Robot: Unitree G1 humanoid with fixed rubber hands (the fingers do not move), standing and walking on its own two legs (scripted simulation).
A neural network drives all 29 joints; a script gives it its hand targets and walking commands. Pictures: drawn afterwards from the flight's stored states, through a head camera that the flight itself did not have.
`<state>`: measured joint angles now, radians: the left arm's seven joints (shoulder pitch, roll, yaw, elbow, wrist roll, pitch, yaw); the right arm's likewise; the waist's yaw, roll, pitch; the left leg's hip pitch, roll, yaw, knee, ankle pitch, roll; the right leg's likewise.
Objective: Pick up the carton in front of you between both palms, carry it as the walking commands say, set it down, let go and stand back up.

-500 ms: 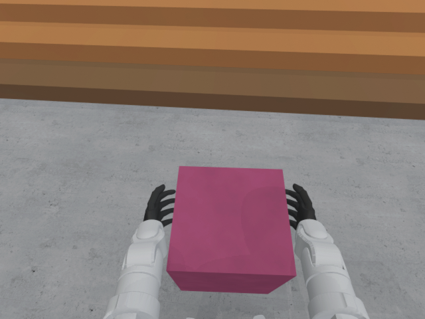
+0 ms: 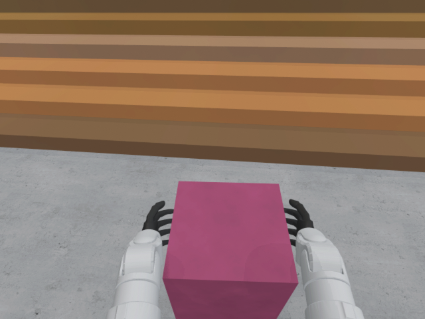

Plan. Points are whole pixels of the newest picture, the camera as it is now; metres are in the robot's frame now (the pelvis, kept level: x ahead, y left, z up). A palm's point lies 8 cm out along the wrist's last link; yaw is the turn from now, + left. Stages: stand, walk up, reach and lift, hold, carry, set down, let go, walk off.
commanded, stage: reach and lift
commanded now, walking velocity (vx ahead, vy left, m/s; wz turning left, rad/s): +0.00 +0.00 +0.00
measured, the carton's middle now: (226, 255) +0.29 +0.00 -0.05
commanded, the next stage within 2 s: hold in 0.82 s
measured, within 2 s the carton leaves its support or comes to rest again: neither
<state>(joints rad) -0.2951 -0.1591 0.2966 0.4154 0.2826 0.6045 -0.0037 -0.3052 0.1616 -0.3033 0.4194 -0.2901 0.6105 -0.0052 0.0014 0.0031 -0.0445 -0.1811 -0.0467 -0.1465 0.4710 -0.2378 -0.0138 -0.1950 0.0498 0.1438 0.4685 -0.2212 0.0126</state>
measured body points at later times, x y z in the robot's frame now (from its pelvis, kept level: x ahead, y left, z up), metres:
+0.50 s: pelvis +0.01 +0.00 +0.00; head -0.02 +0.00 +0.45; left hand +0.31 +0.15 +0.03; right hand +0.31 -0.15 +0.03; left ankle +0.01 +0.13 -0.74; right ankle +0.02 -0.13 -0.74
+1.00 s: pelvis +0.01 +0.00 +0.01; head -0.04 +0.00 +0.45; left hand +0.31 +0.15 +0.05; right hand +0.31 -0.15 +0.05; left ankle +0.01 +0.13 -0.74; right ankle +0.02 -0.13 -0.74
